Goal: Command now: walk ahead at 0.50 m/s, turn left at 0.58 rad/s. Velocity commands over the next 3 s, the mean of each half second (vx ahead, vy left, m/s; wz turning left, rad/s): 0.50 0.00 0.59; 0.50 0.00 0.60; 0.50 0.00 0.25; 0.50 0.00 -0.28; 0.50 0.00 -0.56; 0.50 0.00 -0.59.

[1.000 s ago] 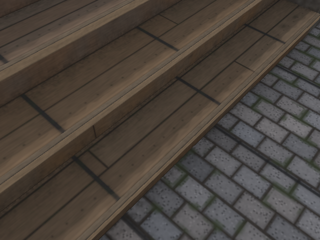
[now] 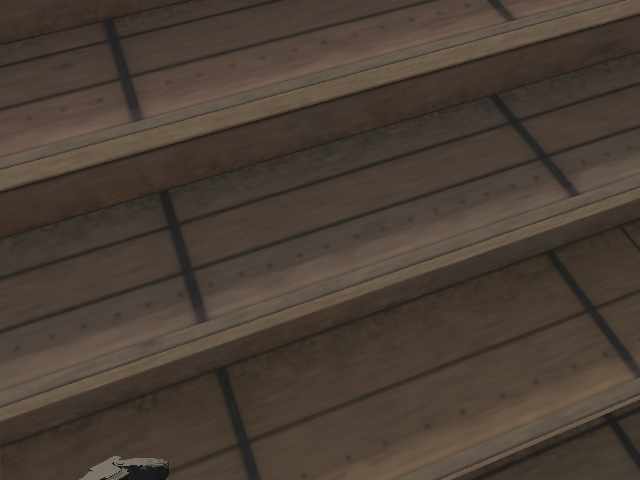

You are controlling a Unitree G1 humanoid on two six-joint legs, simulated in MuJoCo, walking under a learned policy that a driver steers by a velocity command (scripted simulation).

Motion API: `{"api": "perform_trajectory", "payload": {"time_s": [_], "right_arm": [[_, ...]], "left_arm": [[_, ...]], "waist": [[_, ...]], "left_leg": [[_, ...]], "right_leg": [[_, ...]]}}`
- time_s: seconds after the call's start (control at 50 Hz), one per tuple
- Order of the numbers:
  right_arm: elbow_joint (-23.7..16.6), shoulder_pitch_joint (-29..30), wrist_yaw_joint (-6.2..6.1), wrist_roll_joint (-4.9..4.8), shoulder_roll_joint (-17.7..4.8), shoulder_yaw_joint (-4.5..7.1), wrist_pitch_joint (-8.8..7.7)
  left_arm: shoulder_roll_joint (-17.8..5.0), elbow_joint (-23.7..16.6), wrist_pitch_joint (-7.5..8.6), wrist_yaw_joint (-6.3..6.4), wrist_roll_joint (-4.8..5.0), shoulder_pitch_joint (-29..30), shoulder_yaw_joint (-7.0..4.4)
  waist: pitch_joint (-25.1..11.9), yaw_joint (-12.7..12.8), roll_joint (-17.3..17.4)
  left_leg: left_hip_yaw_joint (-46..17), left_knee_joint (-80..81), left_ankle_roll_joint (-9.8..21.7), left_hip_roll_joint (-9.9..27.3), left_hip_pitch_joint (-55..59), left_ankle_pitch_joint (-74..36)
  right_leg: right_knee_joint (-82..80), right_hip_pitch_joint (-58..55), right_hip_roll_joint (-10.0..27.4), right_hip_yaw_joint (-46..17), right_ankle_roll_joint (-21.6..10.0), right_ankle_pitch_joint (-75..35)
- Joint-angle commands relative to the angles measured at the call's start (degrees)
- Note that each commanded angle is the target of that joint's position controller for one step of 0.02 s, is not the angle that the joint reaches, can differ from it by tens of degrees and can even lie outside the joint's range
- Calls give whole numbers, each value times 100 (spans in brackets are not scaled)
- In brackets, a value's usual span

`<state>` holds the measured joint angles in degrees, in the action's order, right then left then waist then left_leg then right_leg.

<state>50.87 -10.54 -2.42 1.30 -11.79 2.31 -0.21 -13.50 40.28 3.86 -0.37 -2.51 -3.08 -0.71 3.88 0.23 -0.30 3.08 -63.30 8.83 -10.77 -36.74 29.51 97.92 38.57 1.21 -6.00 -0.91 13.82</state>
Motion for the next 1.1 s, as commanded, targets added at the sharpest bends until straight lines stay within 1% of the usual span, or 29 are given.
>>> {"api": "perform_trajectory", "payload": {"time_s": [0.02,0.06,0.1,0.16,0.2,0.24,0.26,0.3,0.32,0.34,0.36,0.38,0.4,0.44,0.46,0.54,0.62,0.66,0.7,0.78,0.8,0.84,0.88,0.9,0.92,0.94,1.0,1.04,1.1], "right_arm": [[63,-769,51,94,-415,146,-343],[230,-789,141,-13,-456,140,-431],[-146,-645,62,-89,-477,129,-470],[44,-1905,-9,-40,-853,253,-503],[429,-3588,-66,-31,-629,225,-491],[633,-4085,-189,135,-539,256,-423],[611,-3891,-252,191,-594,267,-392],[8,-2239,-182,-97,-359,152,-335],[-352,-1788,-62,-177,-797,279,-524],[-534,-1278,73,-376,-1767,576,-741],[-592,-878,187,-456,-1785,683,-985],[-993,-731,372,-567,-898,512,-1012],[-1142,-1094,431,-83,-837,490,-963],[-1083,-1320,384,150,-303,448,-665],[-1246,-1004,334,279,-72,345,-559],[-1789,-216,179,32,930,-169,-297],[-2038,891,82,10,646,-169,-135],[-2357,1363,-12,40,732,-196,-69],[-2678,2247,-37,76,593,-206,-61],[-3138,2928,343,29,701,-476,50],[-2832,2676,396,-50,648,-453,55],[-2390,1091,270,-98,445,-276,180],[-2064,-373,213,-37,-321,3,104],[-1865,-376,127,-44,-897,220,128],[-2061,-32,103,-11,-1482,556,233],[-2016,489,157,53,-1383,551,202],[-849,49,185,28,-451,321,-275],[-437,-248,289,22,-35,148,-381],[-74,-856,344,72,-91,49,-585]], "left_arm": [[333,-700,-109,152,-106,-307,176],[440,-1144,-44,137,-186,428,305],[68,-1231,-28,78,-169,648,232],[413,-1430,-8,63,-211,1106,293],[727,-1907,134,-30,-409,2749,416],[1032,-2620,171,-123,-230,3833,583],[985,-2818,160,-141,-146,3890,615],[1060,-2464,-36,-206,32,2465,690],[608,-1976,-111,-72,195,740,358],[-2,-1531,-227,94,288,-968,-7],[-596,-1188,-247,215,101,-1731,-334],[-1217,-840,-167,210,-41,-1817,-477],[-907,-959,-342,227,196,-1175,-477],[124,-612,-266,234,300,-34,-280],[375,-312,-115,229,259,-99,-231],[896,1209,267,48,23,-1338,-147],[457,1451,527,25,-53,-1408,-114],[-107,1618,649,-85,11,-1754,-247],[-183,1713,638,-61,16,-2161,-258],[-288,1782,351,225,162,-2778,-250],[-173,1614,287,240,247,-2542,-193],[-1269,1339,331,328,296,-2750,-421],[-1602,832,398,48,492,-2207,-585],[-1083,162,501,-190,376,-1664,-522],[-847,-242,548,-345,148,-1153,-572],[-136,-546,466,-276,36,-963,-471],[667,-975,299,72,-73,-890,-83],[928,-993,74,148,-103,-1173,113],[974,-1203,-88,266,-34,-207,234]], "waist": [[-585,65,225],[-95,206,-151],[-358,33,-263],[-756,-457,205],[-241,-1453,44],[-93,-1623,566],[-95,-1424,725],[-906,-318,278],[-1954,380,956],[-2977,1379,1130],[-3456,1804,600],[-3925,1401,-2082],[-3782,843,-1691],[-1788,-67,79],[-1163,-199,265],[-176,-508,-105],[68,-448,-44],[-18,-452,-251],[124,-163,84],[-293,181,-368],[-477,200,-140],[-1998,-371,-961],[-3020,-966,-1402],[-2965,-912,-30],[-3266,-862,391],[-2916,-489,116],[-343,185,-424],[-169,536,-122],[-99,239,52]], "left_leg": [[-3221,3447,765,1389,1487,-2870],[-2502,4059,354,1038,782,-1711],[-2237,4480,612,971,911,-3950],[-2750,4168,792,1428,3924,-4275],[-3153,3919,803,1609,5826,-5390],[-3301,4357,705,1940,5957,-6226],[-3184,4676,613,2058,5770,-6083],[-2073,5855,355,1516,2145,-8121],[-2078,4727,232,1498,1596,-10532],[-2358,3387,46,1812,1911,-11451],[-2404,1651,-211,1528,1762,-9624],[-1927,-1364,-614,-67,477,-2322],[-1852,-3001,-677,176,296,-1613],[-1133,-3941,-691,678,-492,-2537],[-979,-4436,-545,782,-879,-2639],[-1409,-5856,13,898,-2730,-1928],[-817,-6091,-113,700,-3087,-2143],[-929,-6785,39,790,-4197,-1070],[-869,-6184,90,890,-4733,-570],[661,-2488,13,1474,-2611,-594],[1325,-1334,8,1131,-1007,-374],[1431,-834,-8,359,760,-48],[55,961,338,236,2294,-330],[-3086,2348,1040,1394,3549,493],[-5799,4229,1128,2189,3529,1222],[-5713,4562,940,2355,3131,1443],[-3457,4013,543,1666,1223,-311],[-2230,3806,307,1481,1091,-1716],[-2020,4283,311,1647,1100,-2096]], "right_leg": [[1629,2089,-102,258,-109,922],[28,2018,196,317,-196,864],[-1288,1185,148,1000,40,-333],[868,4049,81,834,-87,946],[1520,6158,-30,1123,-221,2506],[1115,6392,6,825,-334,3336],[538,6012,87,721,-377,3335],[-2536,-86,-310,1548,-499,1011],[-2695,-2690,-497,1277,-501,575],[-3267,-3980,-395,835,-578,-40],[-4253,-4741,150,-250,-927,490],[-5990,-5240,2020,-3149,-1719,-609],[-6779,-4544,2090,-4239,-1536,-1271],[-7004,-2792,1743,-3371,-1531,1895],[-7077,-2208,1657,-2810,-1447,2049],[-7648,-1771,1444,-776,-917,558],[-8423,-1451,1601,566,-887,-1074],[-8775,-2435,1668,668,-802,-674],[-9016,-3112,1538,927,-619,-24],[-10338,-3148,1141,1819,-857,-1461],[-10171,-2723,937,2178,-971,-3144],[-7923,-4090,1582,2093,-966,-9687],[-5016,-4164,1616,1848,-626,-9204],[-2472,-1305,525,1495,-123,-4759],[339,-130,-360,461,76,-719],[2041,721,-129,-172,31,-924],[2611,2163,53,159,-215,-705],[2564,2536,151,165,-281,-390],[2831,3351,184,633,-251,-157]]}}
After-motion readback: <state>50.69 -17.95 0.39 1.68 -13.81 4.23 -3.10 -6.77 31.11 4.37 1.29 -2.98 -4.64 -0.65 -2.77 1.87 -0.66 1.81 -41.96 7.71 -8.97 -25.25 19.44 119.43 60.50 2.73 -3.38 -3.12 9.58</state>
